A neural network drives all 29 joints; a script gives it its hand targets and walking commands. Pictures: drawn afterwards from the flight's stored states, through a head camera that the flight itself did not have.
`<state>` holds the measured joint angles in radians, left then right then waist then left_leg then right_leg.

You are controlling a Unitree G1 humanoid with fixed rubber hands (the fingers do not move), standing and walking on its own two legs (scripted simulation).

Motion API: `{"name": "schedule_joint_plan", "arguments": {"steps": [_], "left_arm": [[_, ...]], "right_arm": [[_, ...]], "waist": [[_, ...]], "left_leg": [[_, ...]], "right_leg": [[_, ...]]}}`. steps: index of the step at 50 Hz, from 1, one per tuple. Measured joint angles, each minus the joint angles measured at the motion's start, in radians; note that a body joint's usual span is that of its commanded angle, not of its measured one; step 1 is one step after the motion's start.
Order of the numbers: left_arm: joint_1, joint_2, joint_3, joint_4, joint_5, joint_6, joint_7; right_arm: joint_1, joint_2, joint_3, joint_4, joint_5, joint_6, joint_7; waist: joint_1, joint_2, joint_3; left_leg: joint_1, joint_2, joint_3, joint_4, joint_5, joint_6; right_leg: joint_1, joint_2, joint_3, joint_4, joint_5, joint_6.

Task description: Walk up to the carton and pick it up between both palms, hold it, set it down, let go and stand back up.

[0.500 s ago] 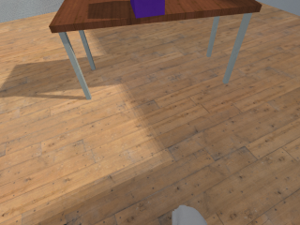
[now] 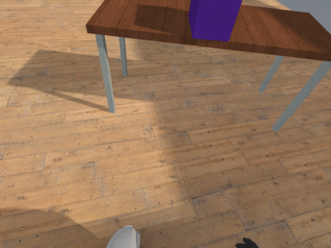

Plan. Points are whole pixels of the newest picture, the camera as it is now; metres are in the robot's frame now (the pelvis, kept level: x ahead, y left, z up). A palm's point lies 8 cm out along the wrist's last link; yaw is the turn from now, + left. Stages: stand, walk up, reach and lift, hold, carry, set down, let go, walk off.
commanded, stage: walk up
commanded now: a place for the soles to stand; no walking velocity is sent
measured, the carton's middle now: (212, 3) +1.25 -0.18 +0.10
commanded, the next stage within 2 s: none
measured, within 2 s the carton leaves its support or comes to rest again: neither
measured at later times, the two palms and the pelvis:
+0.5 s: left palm (119, 155) +0.38 +0.16 -0.09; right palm out of the picture +0.14 -0.31 -0.14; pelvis +0.22 -0.06 +0.00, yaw -13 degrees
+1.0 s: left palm (115, 144) +0.46 +0.19 -0.15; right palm (253, 140) +0.51 -0.31 -0.11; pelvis +0.44 -0.06 -0.01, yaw -9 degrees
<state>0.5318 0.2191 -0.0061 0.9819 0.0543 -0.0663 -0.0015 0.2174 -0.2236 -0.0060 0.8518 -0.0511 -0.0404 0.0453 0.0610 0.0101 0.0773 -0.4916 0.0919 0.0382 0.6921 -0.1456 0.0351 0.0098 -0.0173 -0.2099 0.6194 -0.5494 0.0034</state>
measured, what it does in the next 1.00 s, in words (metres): walks ahead: right foot, then left foot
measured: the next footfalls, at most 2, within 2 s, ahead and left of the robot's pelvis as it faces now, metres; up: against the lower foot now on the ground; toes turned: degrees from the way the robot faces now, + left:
right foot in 0.48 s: +0.35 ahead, -0.22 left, +0.00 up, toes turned -17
left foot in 0.94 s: +0.60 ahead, +0.03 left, +0.00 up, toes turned -3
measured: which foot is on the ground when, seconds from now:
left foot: down 0.00-0.52, up 0.54-0.92, down 0.94-1.00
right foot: down 0.00-0.04, up 0.06-0.46, down 0.48-0.98, up 1.00-1.00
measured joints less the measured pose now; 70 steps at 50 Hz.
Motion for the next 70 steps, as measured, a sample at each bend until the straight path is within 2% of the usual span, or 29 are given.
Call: {"name": "schedule_joint_plan", "arguments": {"steps": [2,4,6,9,13,17,21,24,25,26,28,29,31,33,37,40,46,47,49,50,52,54,56,60,64,70], "left_arm": [[-0.019,0.013,-0.001,-0.003,0.002,0.018,-0.005],[-0.033,0.008,-0.008,-0.027,-0.014,0.04,-0.01],[-0.065,0.016,-0.007,-0.045,-0.024,0.057,-0.014],[-0.133,0.039,0.007,-0.075,-0.028,0.056,-0.017],[-0.209,0.066,0.033,-0.127,-0.019,0.047,-0.022],[-0.265,0.069,0.05,-0.16,-0.016,0.049,-0.037],[-0.287,0.048,0.047,-0.181,-0.017,0.037,-0.053],[-0.276,0.03,0.043,-0.19,-0.01,0.021,-0.053],[-0.279,0.016,0.044,-0.186,-0.007,0.015,-0.047],[-0.282,0.002,0.043,-0.187,-0.005,0.01,-0.04],[-0.275,-0.022,0.031,-0.196,-0.023,0.007,-0.021],[-0.265,-0.037,0.023,-0.195,-0.038,0.011,-0.012],[-0.236,-0.062,0.006,-0.194,-0.053,0.022,0.002],[-0.201,-0.069,-0.006,-0.19,-0.048,0.022,0.009],[-0.14,-0.05,-0.002,-0.167,-0.03,0.001,0.009],[-0.107,-0.027,0.008,-0.147,-0.023,-0.012,0.013],[-0.084,0.017,0.02,-0.113,-0.009,-0.004,0.005],[-0.083,0.023,0.019,-0.111,-0.005,0.001,0.002],[-0.099,0.039,0.019,-0.105,0.002,0.018,-0.002],[-0.106,0.04,0.016,-0.11,-0.002,0.03,-0.005],[-0.121,0.041,0.009,-0.125,-0.011,0.055,-0.01],[-0.152,0.052,0.006,-0.134,-0.014,0.066,-0.013],[-0.186,0.059,0.007,-0.144,-0.015,0.061,-0.014],[-0.236,0.06,0.016,-0.171,-0.013,0.051,-0.017],[-0.265,0.045,0.023,-0.182,-0.009,0.055,-0.03],[-0.281,0.017,0.02,-0.186,-0.014,0.04,-0.043]], "right_arm": [[-0.016,0.035,0.004,-0.014,-0.01,-0.017,-0.013],[-0.021,0.046,0.012,-0.041,0.006,-0.023,-0.028],[-0.016,0.06,0.017,-0.052,0.027,-0.016,-0.046],[0.019,0.065,0.023,-0.046,0.027,-0.019,-0.064],[0.088,0.044,0.019,-0.001,0.024,-0.037,-0.061],[0.156,0.007,0.008,0.052,0.015,-0.049,-0.058],[0.197,-0.033,-0.002,0.083,0.0,-0.041,-0.051],[0.221,-0.054,-0.002,0.09,-0.009,-0.022,-0.046],[0.22,-0.063,-0.002,0.092,-0.013,-0.012,-0.044],[0.215,-0.07,-0.001,0.092,-0.015,0.001,-0.04],[0.197,-0.077,0.005,0.073,-0.005,0.03,-0.028],[0.185,-0.083,0.007,0.062,0.001,0.042,-0.023],[0.152,-0.095,0.009,0.043,0.011,0.049,-0.02],[0.118,-0.095,0.009,0.029,0.016,0.042,-0.022],[0.066,-0.074,0.009,-0.008,0.012,0.03,-0.024],[0.036,-0.055,0.007,-0.029,0.009,0.029,-0.014],[0.017,-0.024,-0.007,-0.05,0.011,0.008,0.005],[0.02,-0.019,-0.011,-0.053,0.009,0.001,0.004],[0.017,0.005,-0.02,-0.053,0.003,-0.013,-0.005],[0.02,0.011,-0.019,-0.062,0.005,-0.016,-0.011],[0.031,0.022,-0.012,-0.068,0.03,-0.01,-0.025],[0.052,0.036,-0.005,-0.066,0.045,-0.005,-0.038],[0.083,0.044,0.001,-0.057,0.042,-0.009,-0.046],[0.15,0.038,0.004,-0.018,0.034,-0.021,-0.047],[0.205,0.019,0.0,0.023,0.025,-0.027,-0.049],[0.246,-0.01,0.0,0.065,0.011,-0.019,-0.042]], "waist": [[0.003,-0.066,0.034],[-0.01,-0.064,0.049],[-0.033,-0.062,0.063],[-0.056,-0.066,0.07],[-0.076,-0.065,0.046],[-0.088,-0.057,0.006],[-0.095,-0.04,-0.023],[-0.095,-0.02,-0.049],[-0.087,0.008,-0.045],[-0.083,0.036,-0.034],[-0.072,0.063,-0.012],[-0.064,0.078,-0.002],[-0.053,0.112,0.016],[-0.05,0.128,0.027],[-0.034,0.121,0.031],[-0.019,0.099,0.024],[-0.018,0.042,-0.006],[-0.022,0.027,-0.013],[-0.025,-0.043,-0.002],[-0.027,-0.057,0.0],[-0.044,-0.066,0.003],[-0.06,-0.082,0.012],[-0.072,-0.094,0.02],[-0.09,-0.101,0.018],[-0.106,-0.086,-0.001],[-0.121,-0.051,-0.021]], "left_leg": [[0.007,-0.048,0.05,0.059,-0.054,0.003],[0.001,-0.043,0.069,0.119,-0.115,0.008],[0.036,-0.036,0.079,0.116,-0.144,0.006],[0.121,-0.028,0.106,0.052,-0.155,0.001],[0.24,-0.017,0.147,-0.04,-0.169,-0.008],[0.341,-0.005,0.185,-0.102,-0.203,-0.03],[0.424,0.013,0.223,-0.109,-0.269,-0.06],[0.454,0.048,0.237,-0.034,-0.366,-0.075],[0.449,0.082,0.23,0.026,-0.411,-0.064],[0.423,0.109,0.19,0.12,-0.43,-0.041],[0.322,0.072,0.062,0.364,-0.447,-0.026],[0.272,0.046,0.022,0.47,-0.435,-0.026],[0.174,0.009,-0.015,0.61,-0.387,-0.026],[0.084,-0.008,-0.016,0.645,-0.356,-0.032],[-0.046,-0.011,-0.009,0.553,-0.332,-0.052],[-0.095,0.004,-0.018,0.427,-0.265,-0.058],[-0.022,0.02,-0.012,0.08,-0.067,-0.037],[0.006,0.01,-0.005,0.037,-0.028,-0.03],[0.013,-0.039,0.04,0.097,-0.072,-0.013],[0.01,-0.044,0.055,0.135,-0.115,-0.005],[0.022,-0.042,0.065,0.171,-0.176,0.005],[0.063,-0.041,0.073,0.148,-0.188,0.004],[0.112,-0.041,0.084,0.103,-0.187,0.004],[0.212,-0.044,0.111,0.003,-0.183,0.007],[0.289,-0.043,0.135,-0.066,-0.197,-0.001],[0.382,-0.03,0.17,-0.076,-0.276,-0.038]], "right_leg": [[-0.052,-0.071,0.054,0.171,-0.033,-0.032],[-0.18,-0.048,0.149,0.453,-0.019,-0.036],[-0.296,-0.016,0.202,0.66,0.028,-0.031],[-0.444,-0.008,0.23,0.757,0.081,-0.019],[-0.575,-0.031,0.238,0.655,0.127,0.003],[-0.625,-0.07,0.236,0.456,0.225,0.013],[-0.58,-0.101,0.223,0.221,0.345,0.004],[-0.493,-0.091,0.199,0.108,0.374,-0.008],[-0.493,-0.066,0.188,0.141,0.361,-0.004],[-0.498,-0.043,0.171,0.195,0.316,-0.008],[-0.5,-0.025,0.157,0.271,0.229,-0.018],[-0.486,-0.017,0.154,0.278,0.207,-0.021],[-0.441,-0.002,0.145,0.251,0.196,-0.02],[-0.387,0.002,0.131,0.204,0.192,-0.023],[-0.288,-0.001,0.106,0.11,0.187,-0.025],[-0.225,-0.008,0.095,0.055,0.175,-0.015],[-0.132,-0.049,0.07,0.056,0.08,0.028],[-0.13,-0.066,0.071,0.088,0.046,0.031],[-0.162,-0.13,0.113,0.223,-0.007,-0.008],[-0.208,-0.124,0.159,0.331,-0.012,-0.022],[-0.302,-0.078,0.213,0.537,-0.015,-0.025],[-0.389,-0.047,0.223,0.664,0.022,-0.023],[-0.464,-0.036,0.21,0.69,0.051,-0.017],[-0.564,-0.044,0.195,0.592,0.1,-0.001],[-0.603,-0.068,0.194,0.435,0.203,0.008],[-0.514,-0.088,0.194,0.138,0.338,-0.009]]}}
